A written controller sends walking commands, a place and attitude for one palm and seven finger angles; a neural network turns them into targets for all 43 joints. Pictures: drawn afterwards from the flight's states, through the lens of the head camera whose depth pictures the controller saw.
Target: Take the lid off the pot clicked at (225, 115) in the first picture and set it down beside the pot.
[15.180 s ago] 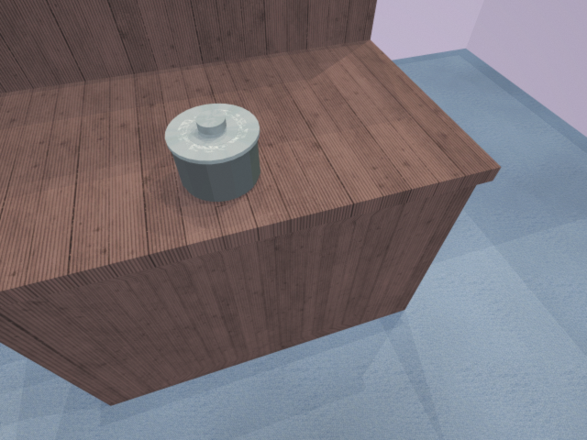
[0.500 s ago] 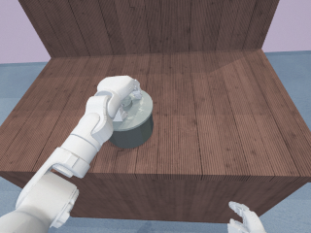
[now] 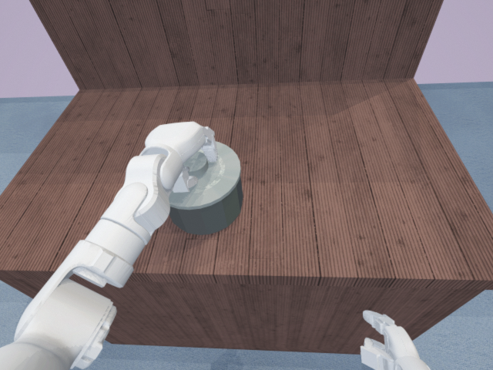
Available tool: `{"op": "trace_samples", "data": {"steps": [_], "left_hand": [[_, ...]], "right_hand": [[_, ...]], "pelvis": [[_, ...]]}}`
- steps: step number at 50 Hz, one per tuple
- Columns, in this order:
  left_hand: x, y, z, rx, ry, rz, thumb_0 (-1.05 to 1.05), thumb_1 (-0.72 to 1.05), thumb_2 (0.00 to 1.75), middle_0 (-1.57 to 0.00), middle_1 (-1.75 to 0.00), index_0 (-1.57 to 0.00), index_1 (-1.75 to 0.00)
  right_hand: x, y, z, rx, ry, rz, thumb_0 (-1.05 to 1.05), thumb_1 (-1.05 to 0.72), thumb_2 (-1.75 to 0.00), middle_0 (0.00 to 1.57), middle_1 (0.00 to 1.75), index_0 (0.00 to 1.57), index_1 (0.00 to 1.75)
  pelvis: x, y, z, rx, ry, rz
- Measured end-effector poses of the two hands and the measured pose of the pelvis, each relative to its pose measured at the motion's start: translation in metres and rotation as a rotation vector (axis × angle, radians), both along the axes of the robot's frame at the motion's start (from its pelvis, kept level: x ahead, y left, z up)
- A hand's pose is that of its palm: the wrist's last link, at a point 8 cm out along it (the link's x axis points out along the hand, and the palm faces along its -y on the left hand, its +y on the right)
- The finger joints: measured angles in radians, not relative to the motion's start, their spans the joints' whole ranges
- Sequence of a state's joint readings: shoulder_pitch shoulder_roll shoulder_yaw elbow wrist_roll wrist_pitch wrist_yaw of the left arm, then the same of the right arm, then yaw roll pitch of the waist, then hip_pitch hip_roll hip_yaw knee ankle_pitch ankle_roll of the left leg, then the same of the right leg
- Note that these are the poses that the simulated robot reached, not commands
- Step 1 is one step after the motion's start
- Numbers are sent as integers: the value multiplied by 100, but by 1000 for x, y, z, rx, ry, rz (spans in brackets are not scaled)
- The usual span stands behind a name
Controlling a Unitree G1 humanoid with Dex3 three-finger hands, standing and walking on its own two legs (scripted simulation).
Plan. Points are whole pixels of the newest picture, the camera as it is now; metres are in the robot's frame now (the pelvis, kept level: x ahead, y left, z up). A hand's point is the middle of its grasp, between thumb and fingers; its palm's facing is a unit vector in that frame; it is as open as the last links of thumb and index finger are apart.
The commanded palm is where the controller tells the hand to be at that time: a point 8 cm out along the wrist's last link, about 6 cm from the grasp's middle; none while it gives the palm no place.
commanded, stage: close the fingers and squeeze the knob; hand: left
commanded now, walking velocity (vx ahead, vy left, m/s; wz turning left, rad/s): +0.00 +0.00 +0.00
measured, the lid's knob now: (193, 164) +0.44 +0.11 +0.09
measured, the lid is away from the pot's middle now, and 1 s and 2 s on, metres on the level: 0.00 0.01 0.02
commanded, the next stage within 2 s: lift the lid straight up in 0.44 s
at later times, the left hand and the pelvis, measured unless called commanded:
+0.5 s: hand (187, 168) +0.41 +0.11 +0.12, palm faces -0.26 -0.07 -0.96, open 7.9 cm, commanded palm +0.39 +0.12 +0.18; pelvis +0.00 +0.00 +0.00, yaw +0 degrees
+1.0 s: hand (191, 160) +0.42 +0.11 +0.13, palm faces -0.28 -0.05 -0.96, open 7.9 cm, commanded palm +0.40 +0.11 +0.22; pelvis +0.00 +0.00 +0.00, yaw +1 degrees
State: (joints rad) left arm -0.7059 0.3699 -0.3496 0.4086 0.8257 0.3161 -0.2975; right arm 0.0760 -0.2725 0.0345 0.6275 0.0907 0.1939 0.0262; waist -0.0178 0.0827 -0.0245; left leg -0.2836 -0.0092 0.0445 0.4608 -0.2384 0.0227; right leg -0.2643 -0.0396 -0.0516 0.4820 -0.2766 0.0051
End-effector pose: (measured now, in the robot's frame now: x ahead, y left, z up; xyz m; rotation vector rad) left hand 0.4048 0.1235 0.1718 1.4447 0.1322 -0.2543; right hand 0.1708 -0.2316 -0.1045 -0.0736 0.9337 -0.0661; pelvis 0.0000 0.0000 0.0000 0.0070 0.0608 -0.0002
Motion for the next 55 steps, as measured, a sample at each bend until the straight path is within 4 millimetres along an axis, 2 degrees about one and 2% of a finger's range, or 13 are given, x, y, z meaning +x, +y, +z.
{"op": "trace_samples", "data": {"steps": [23, 40, 55], "left_hand": [[2, -3, 1, 33, 12, 16, 0, 7, 106, -67, -78, -72, -82], [2, -8, 3, 48, 37, 2, 1, 8, 103, -68, -77, -73, -82], [12, -16, 23, 47, 14, -17, 2, 7, 103, -69, -76, -75, -82]], "right_hand": [[-15, 5, -9, 12, 45, -3, 1, -91, -89, 20, 30, 20, 30], [-8, 2, -7, 3, 24, 4, 1, -91, -89, 20, 30, 20, 30], [-5, 3, -9, 10, 22, 14, 1, -91, -89, 20, 30, 20, 30]], "pelvis": [[-2, 3, 0, 0, -1, 8], [-2, 1, 1, 0, -11, 14], [2, 0, 2, 3, -9, 13]]}}
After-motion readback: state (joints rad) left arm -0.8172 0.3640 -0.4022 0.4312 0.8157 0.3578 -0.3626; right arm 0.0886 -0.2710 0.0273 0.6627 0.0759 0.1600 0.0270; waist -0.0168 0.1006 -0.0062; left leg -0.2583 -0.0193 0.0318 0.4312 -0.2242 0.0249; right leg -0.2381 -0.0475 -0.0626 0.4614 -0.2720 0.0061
